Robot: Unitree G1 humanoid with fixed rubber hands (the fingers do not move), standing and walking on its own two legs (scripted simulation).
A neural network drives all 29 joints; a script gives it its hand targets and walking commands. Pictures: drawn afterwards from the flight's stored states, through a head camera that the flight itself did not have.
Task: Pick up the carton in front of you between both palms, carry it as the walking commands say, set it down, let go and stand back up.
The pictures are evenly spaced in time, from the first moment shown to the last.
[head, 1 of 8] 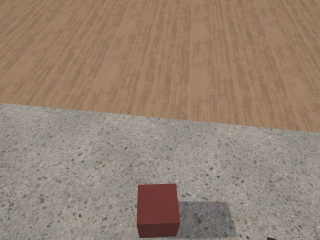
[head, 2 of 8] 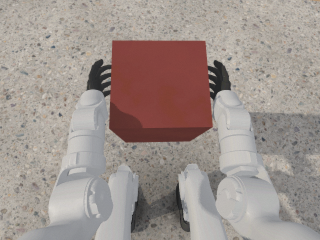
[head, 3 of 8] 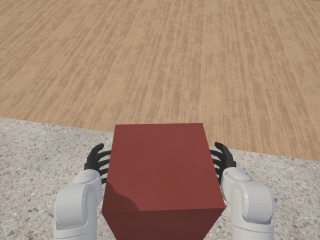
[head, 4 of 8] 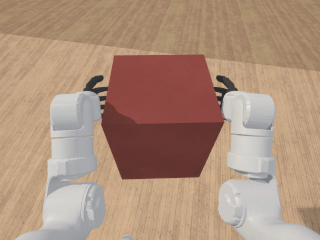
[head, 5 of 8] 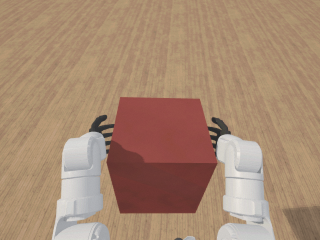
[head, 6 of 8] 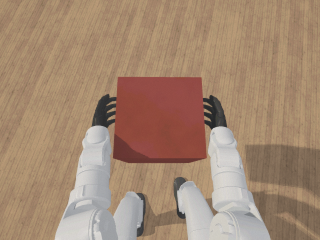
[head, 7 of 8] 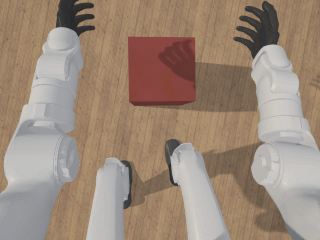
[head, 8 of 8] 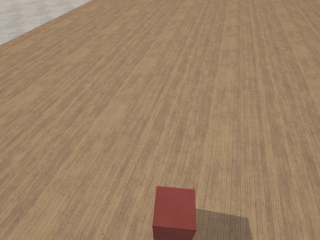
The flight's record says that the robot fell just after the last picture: no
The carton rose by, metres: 1.20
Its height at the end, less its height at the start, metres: +0.46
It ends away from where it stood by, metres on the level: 5.46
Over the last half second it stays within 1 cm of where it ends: yes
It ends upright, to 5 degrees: yes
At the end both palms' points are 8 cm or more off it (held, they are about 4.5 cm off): yes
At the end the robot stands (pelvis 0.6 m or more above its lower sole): yes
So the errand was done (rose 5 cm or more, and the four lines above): yes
